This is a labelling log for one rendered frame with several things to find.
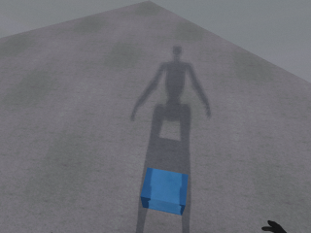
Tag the carton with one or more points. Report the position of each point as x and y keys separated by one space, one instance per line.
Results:
x=164 y=191

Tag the robot right hand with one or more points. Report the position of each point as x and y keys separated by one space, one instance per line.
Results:
x=274 y=227

